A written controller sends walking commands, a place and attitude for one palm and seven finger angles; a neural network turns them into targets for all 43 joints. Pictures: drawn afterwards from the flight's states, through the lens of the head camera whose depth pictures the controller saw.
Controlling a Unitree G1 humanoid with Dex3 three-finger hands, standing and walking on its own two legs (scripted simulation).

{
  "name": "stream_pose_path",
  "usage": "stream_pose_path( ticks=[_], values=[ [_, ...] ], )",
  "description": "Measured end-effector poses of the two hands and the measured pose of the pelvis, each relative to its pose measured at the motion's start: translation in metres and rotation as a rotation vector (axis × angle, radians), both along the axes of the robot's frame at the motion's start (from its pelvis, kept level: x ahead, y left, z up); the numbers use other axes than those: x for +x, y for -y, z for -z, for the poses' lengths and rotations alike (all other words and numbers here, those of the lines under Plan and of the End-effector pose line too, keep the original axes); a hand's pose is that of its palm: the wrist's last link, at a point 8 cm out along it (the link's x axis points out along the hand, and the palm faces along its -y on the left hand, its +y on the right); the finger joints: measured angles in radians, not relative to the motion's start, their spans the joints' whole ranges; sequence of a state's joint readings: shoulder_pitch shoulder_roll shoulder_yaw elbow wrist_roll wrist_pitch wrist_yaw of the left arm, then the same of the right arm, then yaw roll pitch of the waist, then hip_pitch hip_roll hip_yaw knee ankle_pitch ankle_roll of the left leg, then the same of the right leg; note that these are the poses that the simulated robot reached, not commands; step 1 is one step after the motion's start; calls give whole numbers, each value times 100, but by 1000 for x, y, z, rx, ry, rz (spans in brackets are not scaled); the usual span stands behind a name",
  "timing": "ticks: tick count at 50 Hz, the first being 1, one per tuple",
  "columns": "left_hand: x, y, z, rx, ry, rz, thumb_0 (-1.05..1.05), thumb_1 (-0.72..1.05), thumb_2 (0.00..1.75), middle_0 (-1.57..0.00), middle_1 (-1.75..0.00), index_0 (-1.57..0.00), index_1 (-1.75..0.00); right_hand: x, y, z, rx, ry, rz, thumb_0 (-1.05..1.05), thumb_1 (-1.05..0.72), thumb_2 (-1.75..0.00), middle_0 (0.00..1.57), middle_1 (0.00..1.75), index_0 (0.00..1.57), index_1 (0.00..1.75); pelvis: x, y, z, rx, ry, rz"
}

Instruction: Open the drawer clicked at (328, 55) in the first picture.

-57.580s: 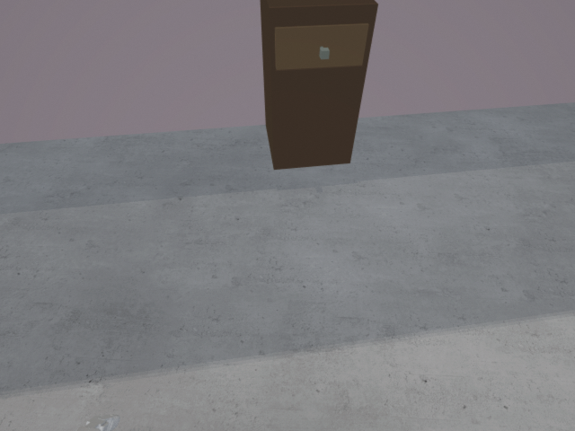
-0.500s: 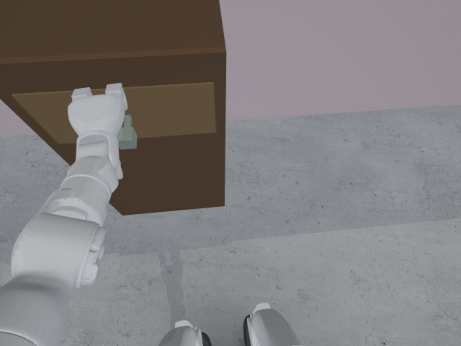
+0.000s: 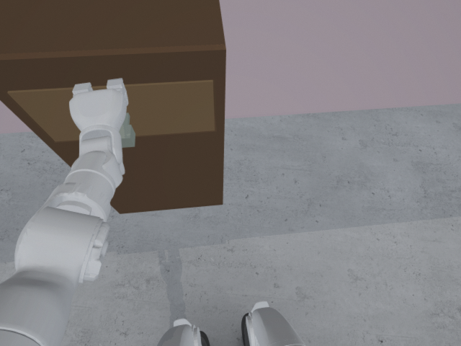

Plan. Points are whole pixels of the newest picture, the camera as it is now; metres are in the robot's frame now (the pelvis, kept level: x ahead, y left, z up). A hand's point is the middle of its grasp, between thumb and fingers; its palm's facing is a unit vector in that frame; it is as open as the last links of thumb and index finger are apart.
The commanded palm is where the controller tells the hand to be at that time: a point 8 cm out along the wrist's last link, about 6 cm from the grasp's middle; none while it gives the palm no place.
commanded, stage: move the hooked fingers above the handle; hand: left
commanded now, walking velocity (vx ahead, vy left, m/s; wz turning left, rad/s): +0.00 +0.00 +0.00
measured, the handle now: (125, 129) +0.56 +0.16 -0.06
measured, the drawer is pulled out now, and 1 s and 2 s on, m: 0.00 0.00 0.00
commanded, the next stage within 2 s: lower the fingers behind the handle in 0.28 s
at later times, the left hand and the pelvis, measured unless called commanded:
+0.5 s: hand (107, 136) +0.51 +0.17 -0.01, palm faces -0.11 -0.01 -0.99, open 13.9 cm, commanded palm +0.51 +0.16 +0.04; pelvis +0.01 -0.01 +0.00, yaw +1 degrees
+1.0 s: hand (113, 147) +0.50 +0.17 -0.04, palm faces -0.10 -0.02 -0.99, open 13.9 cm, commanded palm +0.50 +0.17 +0.01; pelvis +0.00 -0.01 -0.02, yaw +1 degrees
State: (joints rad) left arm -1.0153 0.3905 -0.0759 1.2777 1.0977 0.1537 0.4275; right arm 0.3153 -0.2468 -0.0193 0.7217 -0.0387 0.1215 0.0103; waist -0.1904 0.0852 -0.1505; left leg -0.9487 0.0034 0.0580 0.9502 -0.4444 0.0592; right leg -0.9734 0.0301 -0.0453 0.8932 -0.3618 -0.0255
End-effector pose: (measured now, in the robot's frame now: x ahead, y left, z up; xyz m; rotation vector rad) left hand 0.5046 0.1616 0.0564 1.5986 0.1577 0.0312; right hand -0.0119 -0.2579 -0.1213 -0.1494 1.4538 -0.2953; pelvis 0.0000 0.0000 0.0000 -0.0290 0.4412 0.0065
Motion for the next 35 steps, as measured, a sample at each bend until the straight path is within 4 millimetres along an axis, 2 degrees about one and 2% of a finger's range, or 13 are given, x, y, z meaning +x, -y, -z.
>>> stream_pose_path(
  ticks=[5, 11, 16, 21, 26, 31, 35],
  values=[
    [-4, -1, -2, -63, -88, 53, 0, -49, 30, -33, -121, -33, -122, 3, 0, -8, -13, 34, 7, 0, -91, -90, 21, 30, 20, 30, 3, 3, -7, 5, 16, 1],
    [-8, 3, -5, -102, -18, 176, 0, -49, 30, -33, -120, -32, -120, 3, 9, -8, -42, 21, -26, 0, -91, -90, 21, 30, 20, 30, 8, 7, -2, 4, 11, -7],
    [-8, -13, 4, -58, 56, 119, 0, -49, 30, -32, -120, -32, -120, 7, 17, -1, -47, 4, -43, 0, -91, -90, 21, 30, 20, 30, 7, 8, 5, 3, -11, -9],
    [-8, -24, 12, -13, 21, 44, 0, -49, 30, -32, -120, -32, -120, 12, 19, 1, -35, -7, -41, 0, -91, -90, 20, 30, 20, 30, 7, 8, 4, 0, -16, -16],
    [-5, -8, 11, -54, -38, 80, 0, -49, 30, -32, -120, -32, -120, 17, 16, -4, -36, -3, -40, 0, -91, -90, 20, 30, 20, 30, 11, 8, -1, -2, -9, -26],
    [6, 13, 10, -100, -21, 149, 0, -49, 30, -32, -120, -32, -120, 17, 17, -5, -54, 11, -36, 0, -91, -90, 21, 30, 20, 30, 15, 9, 2, -1, -21, -18],
    [4, 11, 16, -85, 28, 152, 0, -49, 30, -34, -121, -33, -121, 14, 16, 2, -46, 1, -39, 0, -91, -90, 20, 30, 20, 30, 15, 9, 8, 2, -34, -5]
  ],
)
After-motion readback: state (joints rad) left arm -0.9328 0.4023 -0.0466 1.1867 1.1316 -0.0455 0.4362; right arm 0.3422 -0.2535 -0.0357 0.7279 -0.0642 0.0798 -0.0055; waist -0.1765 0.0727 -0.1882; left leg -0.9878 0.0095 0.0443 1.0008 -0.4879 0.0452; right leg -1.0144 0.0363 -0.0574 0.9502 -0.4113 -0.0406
